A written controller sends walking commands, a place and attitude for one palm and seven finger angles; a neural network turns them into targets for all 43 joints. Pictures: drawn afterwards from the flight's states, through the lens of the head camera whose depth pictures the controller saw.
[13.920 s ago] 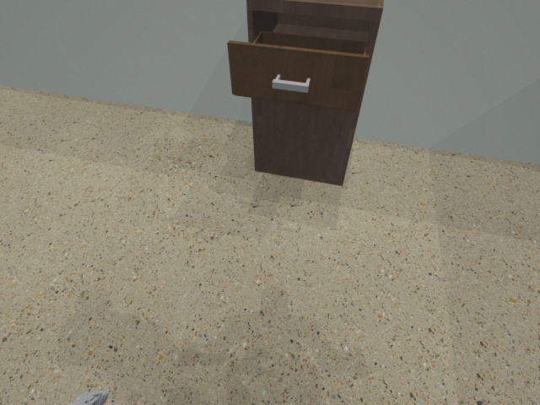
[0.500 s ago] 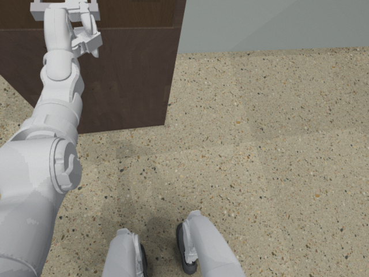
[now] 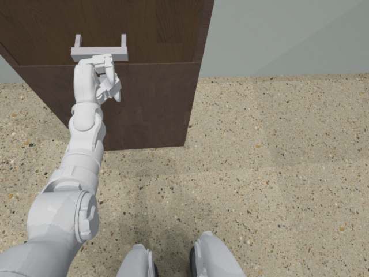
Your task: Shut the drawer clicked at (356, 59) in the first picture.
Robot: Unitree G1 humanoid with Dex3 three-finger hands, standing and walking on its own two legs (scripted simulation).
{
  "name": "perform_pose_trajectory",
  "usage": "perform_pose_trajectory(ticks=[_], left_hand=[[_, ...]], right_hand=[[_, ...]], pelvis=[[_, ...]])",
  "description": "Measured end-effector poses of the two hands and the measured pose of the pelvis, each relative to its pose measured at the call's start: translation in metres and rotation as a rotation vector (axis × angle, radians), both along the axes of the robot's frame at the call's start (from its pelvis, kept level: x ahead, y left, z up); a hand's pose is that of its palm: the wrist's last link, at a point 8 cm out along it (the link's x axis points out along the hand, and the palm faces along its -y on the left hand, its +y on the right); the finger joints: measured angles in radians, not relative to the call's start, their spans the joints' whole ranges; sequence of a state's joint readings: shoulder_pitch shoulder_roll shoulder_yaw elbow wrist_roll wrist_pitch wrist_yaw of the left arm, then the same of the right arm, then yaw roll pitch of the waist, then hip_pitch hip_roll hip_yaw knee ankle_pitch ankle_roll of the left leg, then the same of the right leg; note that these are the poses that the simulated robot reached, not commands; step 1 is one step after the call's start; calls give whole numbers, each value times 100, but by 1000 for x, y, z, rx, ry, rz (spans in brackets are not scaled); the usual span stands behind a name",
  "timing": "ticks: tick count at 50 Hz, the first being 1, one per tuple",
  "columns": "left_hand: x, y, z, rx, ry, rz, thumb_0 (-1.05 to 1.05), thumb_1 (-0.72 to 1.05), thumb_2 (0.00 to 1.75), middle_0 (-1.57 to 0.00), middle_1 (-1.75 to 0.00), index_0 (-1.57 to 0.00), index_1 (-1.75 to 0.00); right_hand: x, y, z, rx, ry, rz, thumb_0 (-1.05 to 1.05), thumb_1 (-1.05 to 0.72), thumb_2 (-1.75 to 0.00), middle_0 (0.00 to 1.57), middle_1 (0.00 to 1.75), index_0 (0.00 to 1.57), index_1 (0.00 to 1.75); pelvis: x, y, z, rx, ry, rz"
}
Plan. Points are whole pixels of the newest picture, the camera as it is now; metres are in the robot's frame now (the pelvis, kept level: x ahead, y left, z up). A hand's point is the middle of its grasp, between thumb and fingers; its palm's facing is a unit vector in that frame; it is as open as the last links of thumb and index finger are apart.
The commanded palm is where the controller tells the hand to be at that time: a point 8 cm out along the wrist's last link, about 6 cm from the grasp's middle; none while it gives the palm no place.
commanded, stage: draw the hand back to the body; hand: left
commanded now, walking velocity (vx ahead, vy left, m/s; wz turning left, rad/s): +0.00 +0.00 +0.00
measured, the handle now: (101, 46) +0.61 +0.14 +0.04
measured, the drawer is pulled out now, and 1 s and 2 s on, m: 0.00 0.00 0.00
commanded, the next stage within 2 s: step back with the hand held close in 1.30 s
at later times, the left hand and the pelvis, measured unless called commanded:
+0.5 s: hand (59, 140) +0.34 +0.16 +0.14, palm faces +0.01 -0.99 -0.13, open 3.3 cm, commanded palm +0.30 +0.21 +0.15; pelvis +0.01 +0.00 +0.06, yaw +2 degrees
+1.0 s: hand out of the picture +0.21 +0.23 +0.23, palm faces +0.36 -0.87 -0.33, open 3.3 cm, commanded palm +0.16 +0.27 +0.24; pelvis +0.01 +0.00 +0.09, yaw +2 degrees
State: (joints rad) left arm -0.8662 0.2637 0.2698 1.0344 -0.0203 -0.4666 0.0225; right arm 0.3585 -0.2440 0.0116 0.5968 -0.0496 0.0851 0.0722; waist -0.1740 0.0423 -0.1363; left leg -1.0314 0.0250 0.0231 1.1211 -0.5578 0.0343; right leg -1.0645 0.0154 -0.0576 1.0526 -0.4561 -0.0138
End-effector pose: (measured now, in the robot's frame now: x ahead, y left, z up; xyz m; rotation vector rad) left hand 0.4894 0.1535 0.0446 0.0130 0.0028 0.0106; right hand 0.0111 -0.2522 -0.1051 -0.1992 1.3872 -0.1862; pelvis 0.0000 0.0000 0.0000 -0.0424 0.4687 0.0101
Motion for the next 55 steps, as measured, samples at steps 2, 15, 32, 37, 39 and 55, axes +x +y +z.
perform_pose_trajectory(ticks=[2, 15, 32, 37, 39, 55], left_hand=[[-8, 5, 6, 10, -17, -2, 2, 89, 90, -140, -160, -140, -160], [-104, 44, 63, 12, -32, 1, 2, 90, 90, -140, -160, -140, -160], [-215, 70, 131, 217, 13, 117, 2, 89, 90, -140, -160, -140, -160], [-245, 87, 152, 248, -3, 206, 2, 89, 90, -140, -160, -140, -160], [-257, 92, 160, 259, -16, 234, 2, 89, 90, -140, -160, -140, -160], [-337, 121, 217, 418, -129, 388, 2, 89, 90, -141, -160, -141, -160]], right_hand=[[10, -2, 3, 5, -28, -10, 0, -91, -90, 20, 29, 20, 30], [99, 4, 46, 43, -300, 73, 1, -91, -90, 20, 29, 20, 30], [187, 38, 106, 53, -639, 178, 1, -91, -90, 20, 29, 20, 30], [196, 49, 116, 66, -674, 221, 1, -91, -90, 20, 30, 20, 30], [197, 52, 118, 71, -682, 235, 1, -91, -90, 20, 30, 20, 30], [183, 44, 114, 62, -689, 250, 1, -90, -90, 20, 30, 20, 30]], pelvis=[[4, 0, 5, 2, -10, -6], [21, -4, 45, 13, -175, 13], [13, -2, 76, 38, -414, 19], [13, -2, 84, 40, -467, 25], [13, -2, 86, 40, -482, 26], [12, -4, 89, 38, -533, 27]])
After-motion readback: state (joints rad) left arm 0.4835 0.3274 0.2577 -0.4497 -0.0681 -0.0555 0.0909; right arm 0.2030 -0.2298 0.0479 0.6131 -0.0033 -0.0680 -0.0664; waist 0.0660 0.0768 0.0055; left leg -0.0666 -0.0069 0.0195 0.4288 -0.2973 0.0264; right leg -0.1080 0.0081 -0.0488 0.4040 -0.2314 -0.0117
